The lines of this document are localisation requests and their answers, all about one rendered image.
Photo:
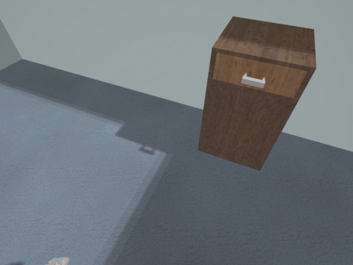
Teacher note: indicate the drawer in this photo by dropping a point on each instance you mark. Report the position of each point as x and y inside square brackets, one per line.
[279, 80]

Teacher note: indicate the handle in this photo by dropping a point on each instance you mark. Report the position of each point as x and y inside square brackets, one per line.
[253, 81]

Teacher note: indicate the cabinet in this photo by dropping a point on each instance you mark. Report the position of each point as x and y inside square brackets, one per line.
[242, 124]

